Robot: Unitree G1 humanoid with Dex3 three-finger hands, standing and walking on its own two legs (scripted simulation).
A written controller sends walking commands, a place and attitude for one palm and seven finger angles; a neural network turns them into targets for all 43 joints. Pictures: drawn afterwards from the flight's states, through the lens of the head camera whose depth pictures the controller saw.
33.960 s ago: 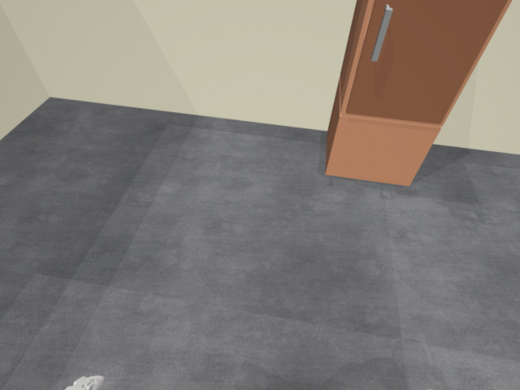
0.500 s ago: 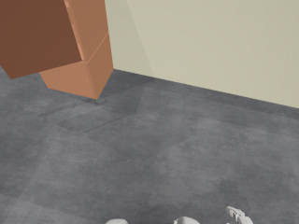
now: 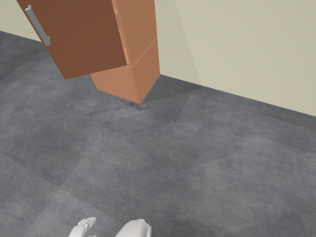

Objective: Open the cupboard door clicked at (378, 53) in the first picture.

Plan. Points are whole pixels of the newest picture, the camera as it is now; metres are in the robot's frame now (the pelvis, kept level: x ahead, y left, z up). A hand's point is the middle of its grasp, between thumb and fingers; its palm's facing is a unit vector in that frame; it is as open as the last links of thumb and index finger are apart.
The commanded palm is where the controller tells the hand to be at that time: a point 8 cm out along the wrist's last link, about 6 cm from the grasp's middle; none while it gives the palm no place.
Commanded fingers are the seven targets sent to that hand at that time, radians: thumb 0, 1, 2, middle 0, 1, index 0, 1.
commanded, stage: turn to face it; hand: left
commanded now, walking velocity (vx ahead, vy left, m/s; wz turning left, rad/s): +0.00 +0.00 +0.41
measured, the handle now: (39, 25) +1.02 +0.60 +0.02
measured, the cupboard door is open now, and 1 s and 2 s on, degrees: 42 42 42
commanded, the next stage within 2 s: take the last steps up to it in 0.20 s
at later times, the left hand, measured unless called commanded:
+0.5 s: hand out of the picture -0.03 +0.24 -0.17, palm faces +0.27 -0.94 -0.22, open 7.4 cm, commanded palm none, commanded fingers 0.00 0.90 0.90 -0.20 -0.30 -0.20 -0.30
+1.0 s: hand out of the picture +0.04 +0.19 -0.15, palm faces +0.35 -0.92 -0.19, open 7.3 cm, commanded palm none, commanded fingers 0.00 0.90 0.90 -0.20 -0.30 -0.20 -0.30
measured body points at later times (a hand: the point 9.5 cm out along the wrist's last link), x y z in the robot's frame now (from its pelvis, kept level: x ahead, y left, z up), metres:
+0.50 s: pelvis +0.00 +0.04 +0.00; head +0.03 +0.06 +0.45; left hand -0.05 +0.29 -0.15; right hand +0.16 -0.17 -0.13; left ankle -0.02 +0.13 -0.74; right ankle +0.00 -0.11 -0.66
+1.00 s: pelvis +0.12 +0.04 +0.01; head +0.15 +0.03 +0.46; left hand +0.03 +0.24 -0.14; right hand +0.19 -0.18 -0.16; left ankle +0.13 +0.21 -0.67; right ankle +0.08 -0.07 -0.74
